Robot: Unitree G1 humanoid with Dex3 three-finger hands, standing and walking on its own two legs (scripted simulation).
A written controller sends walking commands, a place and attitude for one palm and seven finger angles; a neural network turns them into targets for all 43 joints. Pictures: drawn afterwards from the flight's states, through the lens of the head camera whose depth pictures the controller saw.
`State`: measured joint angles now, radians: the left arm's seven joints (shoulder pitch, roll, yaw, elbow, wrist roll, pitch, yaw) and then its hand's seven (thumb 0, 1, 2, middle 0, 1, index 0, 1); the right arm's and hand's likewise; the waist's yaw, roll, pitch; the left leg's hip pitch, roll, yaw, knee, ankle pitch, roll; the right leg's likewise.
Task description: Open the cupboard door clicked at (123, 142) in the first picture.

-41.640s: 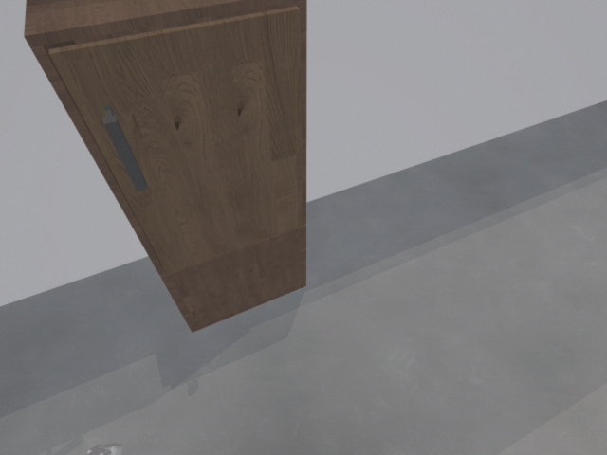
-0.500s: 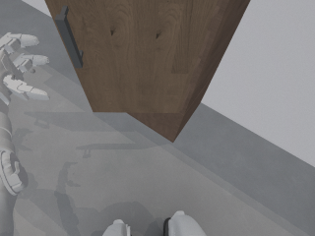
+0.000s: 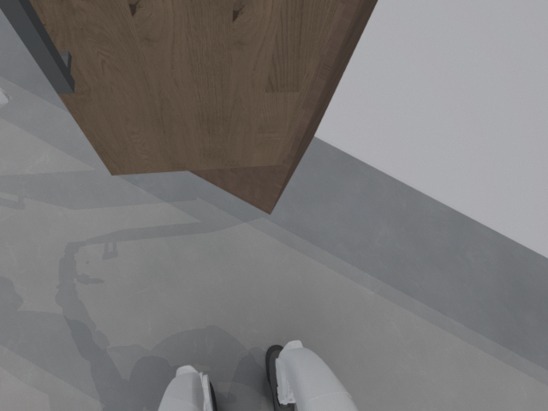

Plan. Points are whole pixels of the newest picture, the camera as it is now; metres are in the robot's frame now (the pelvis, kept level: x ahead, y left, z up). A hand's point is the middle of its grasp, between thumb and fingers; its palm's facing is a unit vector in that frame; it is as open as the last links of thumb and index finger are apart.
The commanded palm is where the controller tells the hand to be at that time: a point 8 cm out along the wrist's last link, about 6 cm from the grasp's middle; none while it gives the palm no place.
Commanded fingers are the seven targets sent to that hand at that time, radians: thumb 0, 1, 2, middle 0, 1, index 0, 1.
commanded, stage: move the hooked fingers beside the handle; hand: left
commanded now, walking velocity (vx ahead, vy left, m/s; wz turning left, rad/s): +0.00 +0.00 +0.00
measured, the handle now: (39, 27) +0.58 +0.21 +0.11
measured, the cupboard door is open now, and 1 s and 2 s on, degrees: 36 36 36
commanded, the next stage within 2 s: slide the fingers in behind the handle in 1.00 s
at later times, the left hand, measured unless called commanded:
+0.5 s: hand out of the picture +0.54 +0.26 +0.11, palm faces -0.01 -1.00 +0.00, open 13.9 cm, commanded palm +0.53 +0.30 +0.11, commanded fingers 0.00 -0.50 0.30 -0.30 -1.20 -0.30 -1.20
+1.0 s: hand out of the picture +0.54 +0.27 +0.11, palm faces -0.01 -1.00 -0.01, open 13.9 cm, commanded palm +0.53 +0.31 +0.11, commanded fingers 0.00 -0.50 0.30 -0.30 -1.20 -0.30 -1.20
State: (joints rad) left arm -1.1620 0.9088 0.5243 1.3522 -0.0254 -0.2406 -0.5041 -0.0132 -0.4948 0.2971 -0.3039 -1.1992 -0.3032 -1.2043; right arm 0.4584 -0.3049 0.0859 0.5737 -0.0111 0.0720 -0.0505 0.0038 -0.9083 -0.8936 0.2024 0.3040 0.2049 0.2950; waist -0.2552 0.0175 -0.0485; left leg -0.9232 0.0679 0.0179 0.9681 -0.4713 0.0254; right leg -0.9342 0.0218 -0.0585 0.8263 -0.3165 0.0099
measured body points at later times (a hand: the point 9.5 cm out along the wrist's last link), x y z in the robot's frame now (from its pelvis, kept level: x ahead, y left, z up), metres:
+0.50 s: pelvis +0.02 +0.00 +0.01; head +0.17 +0.04 +0.43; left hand +0.54 +0.32 +0.11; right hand +0.01 -0.26 -0.09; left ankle -0.02 +0.10 -0.68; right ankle +0.03 -0.13 -0.68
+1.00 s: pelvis +0.00 -0.01 +0.00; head +0.16 +0.03 +0.42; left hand +0.53 +0.32 +0.11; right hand -0.03 -0.28 -0.09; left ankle -0.02 +0.10 -0.68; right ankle +0.03 -0.13 -0.68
